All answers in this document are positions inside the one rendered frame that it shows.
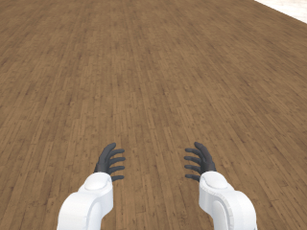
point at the robot right hand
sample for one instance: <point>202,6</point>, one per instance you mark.
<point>205,161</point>

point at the robot left forearm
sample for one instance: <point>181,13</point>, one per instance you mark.
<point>84,209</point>

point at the robot right forearm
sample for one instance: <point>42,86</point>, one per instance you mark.
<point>230,209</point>

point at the robot left hand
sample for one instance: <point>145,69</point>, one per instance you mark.
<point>104,162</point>

